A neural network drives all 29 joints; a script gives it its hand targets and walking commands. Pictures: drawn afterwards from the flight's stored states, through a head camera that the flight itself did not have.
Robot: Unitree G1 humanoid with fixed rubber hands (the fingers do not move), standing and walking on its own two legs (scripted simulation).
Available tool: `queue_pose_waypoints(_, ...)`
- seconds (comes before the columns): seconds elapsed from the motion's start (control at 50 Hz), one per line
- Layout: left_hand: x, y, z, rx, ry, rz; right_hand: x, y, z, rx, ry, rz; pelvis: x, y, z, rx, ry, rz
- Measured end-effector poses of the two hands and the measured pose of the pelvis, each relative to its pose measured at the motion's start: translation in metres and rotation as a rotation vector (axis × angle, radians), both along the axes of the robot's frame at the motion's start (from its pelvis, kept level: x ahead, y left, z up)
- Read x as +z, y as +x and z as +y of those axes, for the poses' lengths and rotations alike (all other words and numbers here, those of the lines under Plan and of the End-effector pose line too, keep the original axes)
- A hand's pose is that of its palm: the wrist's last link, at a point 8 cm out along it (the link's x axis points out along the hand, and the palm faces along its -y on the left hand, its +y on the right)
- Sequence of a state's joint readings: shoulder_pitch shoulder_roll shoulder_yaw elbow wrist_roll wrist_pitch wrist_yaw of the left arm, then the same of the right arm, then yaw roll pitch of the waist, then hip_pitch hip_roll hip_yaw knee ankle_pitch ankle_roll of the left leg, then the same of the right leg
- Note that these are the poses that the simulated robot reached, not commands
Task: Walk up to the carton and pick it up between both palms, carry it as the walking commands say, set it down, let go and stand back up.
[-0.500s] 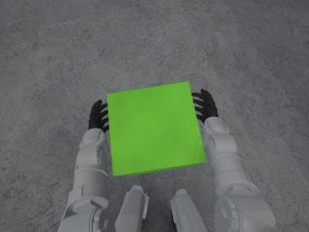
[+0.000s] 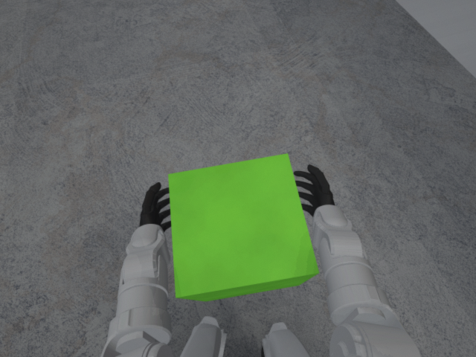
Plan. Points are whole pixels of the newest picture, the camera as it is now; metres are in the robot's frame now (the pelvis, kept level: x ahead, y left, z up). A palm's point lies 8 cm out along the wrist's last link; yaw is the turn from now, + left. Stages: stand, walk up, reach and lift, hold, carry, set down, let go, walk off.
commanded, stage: reach and lift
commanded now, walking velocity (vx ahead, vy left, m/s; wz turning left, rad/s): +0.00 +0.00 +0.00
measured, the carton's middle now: (241, 236) +0.36 +0.02 -0.11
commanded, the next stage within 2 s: none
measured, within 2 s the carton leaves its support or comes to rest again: neither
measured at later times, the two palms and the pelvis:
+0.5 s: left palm (138, 212) +0.34 +0.18 +0.03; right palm (331, 191) +0.38 -0.12 +0.04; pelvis +0.03 +0.00 +0.06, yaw +0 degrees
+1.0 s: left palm (118, 203) +0.32 +0.18 +0.11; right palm (349, 186) +0.35 -0.12 +0.11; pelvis +0.03 +0.01 +0.08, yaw +0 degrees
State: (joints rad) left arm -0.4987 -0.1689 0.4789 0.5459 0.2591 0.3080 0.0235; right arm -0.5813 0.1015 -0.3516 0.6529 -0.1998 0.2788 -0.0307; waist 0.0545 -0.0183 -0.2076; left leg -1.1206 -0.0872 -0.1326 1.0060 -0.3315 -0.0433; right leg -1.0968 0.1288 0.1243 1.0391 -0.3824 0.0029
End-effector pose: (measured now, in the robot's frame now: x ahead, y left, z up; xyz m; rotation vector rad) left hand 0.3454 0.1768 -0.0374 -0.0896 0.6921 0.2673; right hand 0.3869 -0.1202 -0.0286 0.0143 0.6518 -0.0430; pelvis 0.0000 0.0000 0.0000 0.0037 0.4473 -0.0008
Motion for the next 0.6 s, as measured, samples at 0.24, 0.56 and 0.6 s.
queue_pose_waypoints(0.24, 0.039, 0.003, -0.001, -0.003, 0.006, 0.006, 0.037, 0.002, -0.001, 0.011, -0.015, 0.004, 0.030, 0.009, -0.002, -0.001, -0.002, -0.086)
queue_pose_waypoints(0.56, 0.078, -0.003, 0.004, -0.034, 0.021, 0.000, 0.078, -0.009, 0.004, 0.000, -0.030, -0.005, 0.065, 0.037, 0.004, 0.003, -0.009, -0.203)
queue_pose_waypoints(0.6, 0.083, -0.004, 0.005, -0.045, 0.025, -0.004, 0.081, -0.013, 0.004, -0.010, -0.028, -0.008, 0.068, 0.039, 0.005, 0.000, -0.008, -0.213)
